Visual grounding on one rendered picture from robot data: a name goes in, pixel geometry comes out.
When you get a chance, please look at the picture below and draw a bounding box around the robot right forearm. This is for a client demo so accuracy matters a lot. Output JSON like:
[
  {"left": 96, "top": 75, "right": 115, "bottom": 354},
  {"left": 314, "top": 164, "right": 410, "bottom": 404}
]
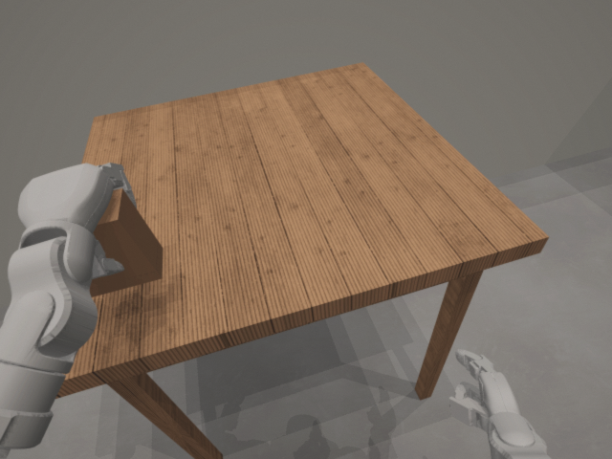
[{"left": 488, "top": 412, "right": 552, "bottom": 459}]

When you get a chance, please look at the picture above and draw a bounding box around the table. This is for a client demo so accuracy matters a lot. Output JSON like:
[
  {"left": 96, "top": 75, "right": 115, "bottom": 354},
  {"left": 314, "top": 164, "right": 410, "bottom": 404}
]
[{"left": 56, "top": 62, "right": 549, "bottom": 459}]

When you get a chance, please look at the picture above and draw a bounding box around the robot right hand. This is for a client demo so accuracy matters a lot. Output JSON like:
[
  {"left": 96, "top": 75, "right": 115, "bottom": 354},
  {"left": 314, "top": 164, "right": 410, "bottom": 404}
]
[{"left": 449, "top": 349, "right": 522, "bottom": 433}]

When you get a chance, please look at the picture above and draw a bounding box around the robot left forearm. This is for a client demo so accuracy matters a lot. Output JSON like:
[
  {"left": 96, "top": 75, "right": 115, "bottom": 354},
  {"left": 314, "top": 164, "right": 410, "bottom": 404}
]
[{"left": 0, "top": 220, "right": 98, "bottom": 459}]

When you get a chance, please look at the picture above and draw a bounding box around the sponge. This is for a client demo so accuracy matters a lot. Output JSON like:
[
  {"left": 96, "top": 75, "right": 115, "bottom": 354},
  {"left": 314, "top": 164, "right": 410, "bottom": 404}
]
[{"left": 90, "top": 188, "right": 164, "bottom": 297}]

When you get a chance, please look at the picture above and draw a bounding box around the robot left hand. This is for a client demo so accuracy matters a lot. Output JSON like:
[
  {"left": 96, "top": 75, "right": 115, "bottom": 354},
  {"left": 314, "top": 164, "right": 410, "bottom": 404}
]
[{"left": 18, "top": 163, "right": 137, "bottom": 279}]

